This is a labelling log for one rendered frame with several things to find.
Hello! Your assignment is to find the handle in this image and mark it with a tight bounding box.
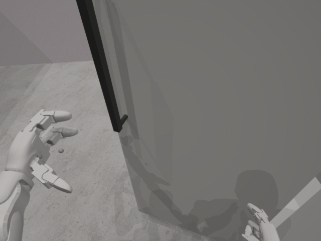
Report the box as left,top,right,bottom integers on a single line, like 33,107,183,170
76,0,128,132

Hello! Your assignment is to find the robot left forearm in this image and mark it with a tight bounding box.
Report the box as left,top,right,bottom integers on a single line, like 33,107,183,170
0,170,34,241

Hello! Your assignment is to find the left robot hand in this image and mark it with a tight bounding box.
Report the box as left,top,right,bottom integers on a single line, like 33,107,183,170
5,109,78,193

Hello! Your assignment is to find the right robot hand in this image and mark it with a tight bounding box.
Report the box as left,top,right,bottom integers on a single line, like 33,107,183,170
242,203,280,241

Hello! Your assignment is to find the fridge door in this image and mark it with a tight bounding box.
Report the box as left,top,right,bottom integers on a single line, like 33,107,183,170
92,0,321,241

